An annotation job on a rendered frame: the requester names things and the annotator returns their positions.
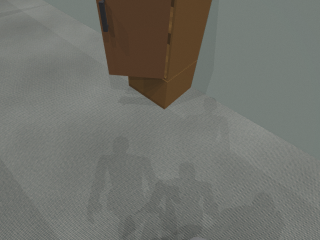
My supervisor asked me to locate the cupboard door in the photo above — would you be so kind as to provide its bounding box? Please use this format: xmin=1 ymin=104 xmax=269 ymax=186
xmin=96 ymin=0 xmax=172 ymax=79

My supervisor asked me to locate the handle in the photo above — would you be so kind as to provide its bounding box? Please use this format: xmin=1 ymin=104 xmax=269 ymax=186
xmin=98 ymin=0 xmax=109 ymax=32

